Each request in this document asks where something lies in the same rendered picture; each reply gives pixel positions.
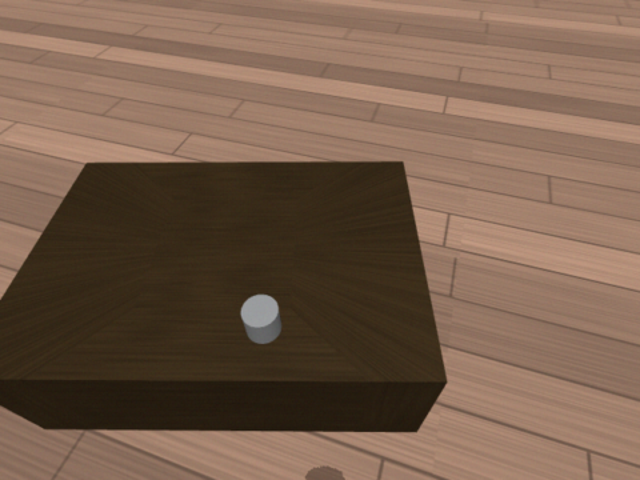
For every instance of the can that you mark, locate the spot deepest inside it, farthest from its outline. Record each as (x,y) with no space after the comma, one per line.
(261,318)

